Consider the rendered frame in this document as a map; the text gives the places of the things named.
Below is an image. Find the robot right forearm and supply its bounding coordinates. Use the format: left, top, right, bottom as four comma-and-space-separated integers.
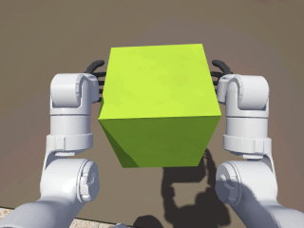
217, 74, 278, 194

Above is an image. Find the robot right upper arm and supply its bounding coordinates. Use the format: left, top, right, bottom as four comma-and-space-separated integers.
215, 161, 304, 228

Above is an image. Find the carton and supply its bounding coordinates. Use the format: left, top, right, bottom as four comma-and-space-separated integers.
98, 44, 221, 168

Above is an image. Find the robot left hand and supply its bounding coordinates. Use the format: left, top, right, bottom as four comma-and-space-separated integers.
84, 60, 106, 104

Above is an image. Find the robot left upper arm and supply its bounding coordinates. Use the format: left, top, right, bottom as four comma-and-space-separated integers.
0, 159, 100, 228

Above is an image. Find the robot right hand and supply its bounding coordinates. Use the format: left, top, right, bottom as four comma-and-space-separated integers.
210, 60, 234, 94

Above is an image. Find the robot left forearm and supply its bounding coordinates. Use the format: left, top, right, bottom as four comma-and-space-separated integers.
40, 73, 100, 195

